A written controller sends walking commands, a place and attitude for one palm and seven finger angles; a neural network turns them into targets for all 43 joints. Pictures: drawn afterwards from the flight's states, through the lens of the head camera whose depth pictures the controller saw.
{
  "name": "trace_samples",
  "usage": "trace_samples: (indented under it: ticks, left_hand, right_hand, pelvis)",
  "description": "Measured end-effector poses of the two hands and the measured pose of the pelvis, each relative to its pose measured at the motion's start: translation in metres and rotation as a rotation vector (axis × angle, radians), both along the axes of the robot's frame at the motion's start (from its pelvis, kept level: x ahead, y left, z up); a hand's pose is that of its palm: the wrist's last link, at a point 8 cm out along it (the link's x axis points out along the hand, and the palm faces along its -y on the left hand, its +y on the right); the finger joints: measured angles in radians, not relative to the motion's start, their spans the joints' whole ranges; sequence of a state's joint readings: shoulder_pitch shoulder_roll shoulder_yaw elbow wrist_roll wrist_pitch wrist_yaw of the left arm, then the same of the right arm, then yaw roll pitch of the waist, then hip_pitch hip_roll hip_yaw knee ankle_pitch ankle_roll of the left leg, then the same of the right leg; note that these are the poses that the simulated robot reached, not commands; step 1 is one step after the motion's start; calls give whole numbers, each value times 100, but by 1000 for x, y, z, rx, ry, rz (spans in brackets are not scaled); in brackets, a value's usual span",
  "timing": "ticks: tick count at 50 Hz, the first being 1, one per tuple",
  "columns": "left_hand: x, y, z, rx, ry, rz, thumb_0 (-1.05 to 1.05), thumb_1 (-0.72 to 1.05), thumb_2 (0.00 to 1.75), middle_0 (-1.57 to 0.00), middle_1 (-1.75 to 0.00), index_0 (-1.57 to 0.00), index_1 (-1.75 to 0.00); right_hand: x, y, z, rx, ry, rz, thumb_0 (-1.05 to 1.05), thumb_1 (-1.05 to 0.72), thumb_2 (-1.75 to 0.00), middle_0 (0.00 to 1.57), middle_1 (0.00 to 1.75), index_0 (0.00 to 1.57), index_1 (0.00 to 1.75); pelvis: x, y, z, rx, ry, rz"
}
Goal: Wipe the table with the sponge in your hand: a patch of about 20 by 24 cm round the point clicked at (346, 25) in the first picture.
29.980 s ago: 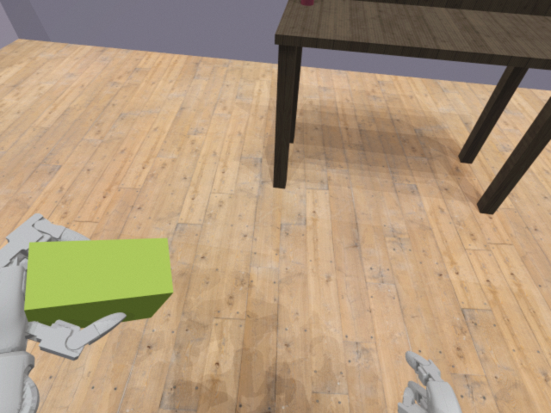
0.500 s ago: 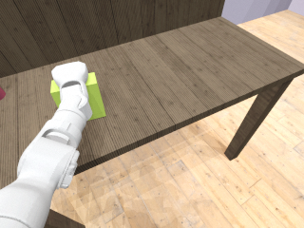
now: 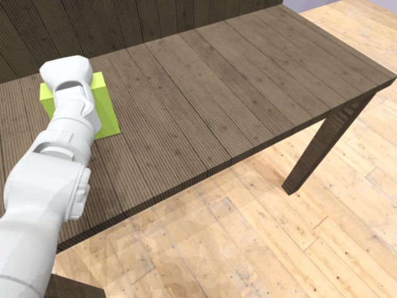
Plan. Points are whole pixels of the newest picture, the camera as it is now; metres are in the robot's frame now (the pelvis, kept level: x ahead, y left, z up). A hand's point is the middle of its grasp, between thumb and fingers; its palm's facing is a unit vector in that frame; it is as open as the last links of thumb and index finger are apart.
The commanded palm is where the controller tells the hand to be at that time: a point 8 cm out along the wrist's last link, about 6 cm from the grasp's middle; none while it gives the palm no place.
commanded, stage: wipe back along the third lane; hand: left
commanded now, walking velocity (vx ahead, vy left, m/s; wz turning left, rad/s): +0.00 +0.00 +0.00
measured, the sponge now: (87, 117) +0.50 +0.21 +0.07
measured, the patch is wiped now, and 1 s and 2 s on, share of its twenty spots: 0.75 0.75 0.75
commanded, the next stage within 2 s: slide back across to the middle lane in 1.70 s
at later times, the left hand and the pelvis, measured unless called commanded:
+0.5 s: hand (77, 100) +0.50 +0.21 +0.12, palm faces -0.01 +0.02 -1.00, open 10.3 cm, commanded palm +0.46 +0.20 +0.15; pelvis +0.03 +0.02 +0.00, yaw +1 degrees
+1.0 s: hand (83, 122) +0.44 +0.19 +0.12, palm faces +0.02 +0.00 -1.00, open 10.4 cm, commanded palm +0.41 +0.18 +0.15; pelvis +0.02 +0.00 +0.00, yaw +2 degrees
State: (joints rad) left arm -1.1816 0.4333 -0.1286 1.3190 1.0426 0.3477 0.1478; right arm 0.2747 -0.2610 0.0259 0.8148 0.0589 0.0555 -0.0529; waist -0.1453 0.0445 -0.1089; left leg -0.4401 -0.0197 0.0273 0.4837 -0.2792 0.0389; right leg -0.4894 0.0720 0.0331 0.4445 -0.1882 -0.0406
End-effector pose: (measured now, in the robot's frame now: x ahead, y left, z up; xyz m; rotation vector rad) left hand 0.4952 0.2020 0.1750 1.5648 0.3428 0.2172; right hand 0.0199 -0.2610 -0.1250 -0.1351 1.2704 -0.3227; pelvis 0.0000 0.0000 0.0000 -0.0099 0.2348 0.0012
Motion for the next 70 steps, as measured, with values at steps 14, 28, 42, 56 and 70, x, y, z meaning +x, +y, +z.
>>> trace_samples:
  ticks: [14,28,42,56,70]
  left_hand:
    - [4,5,-6,28,-52,-18,1,-53,104,-71,-129,-74,-131]
    - [-17,-1,-4,19,-72,-1,0,-51,103,-68,-131,-70,-134]
    - [-56,-14,-5,5,-98,19,-1,-50,103,-67,-132,-69,-135]
    - [-84,-22,-6,5,-109,11,-1,-50,103,-66,-132,-68,-136]
    - [-109,-34,-6,5,-133,-16,-1,-49,103,-66,-132,-68,-136]
  right_hand:
    - [-8,23,-4,44,66,-6,0,-91,-90,20,29,20,30]
    - [92,38,-3,83,-79,119,0,-91,-90,20,29,20,30]
    - [191,52,20,100,-269,262,0,-91,-90,20,29,20,30]
    - [187,48,22,113,-300,275,0,-91,-90,20,29,20,30]
    - [173,42,17,139,-297,260,1,-91,-90,20,29,20,30]
  pelvis:
    - [13,16,-1,-9,9,-2]
    - [28,20,2,-7,-41,16]
    - [29,11,2,4,-92,36]
    - [21,1,2,12,-132,31]
    - [15,0,2,15,-164,22]
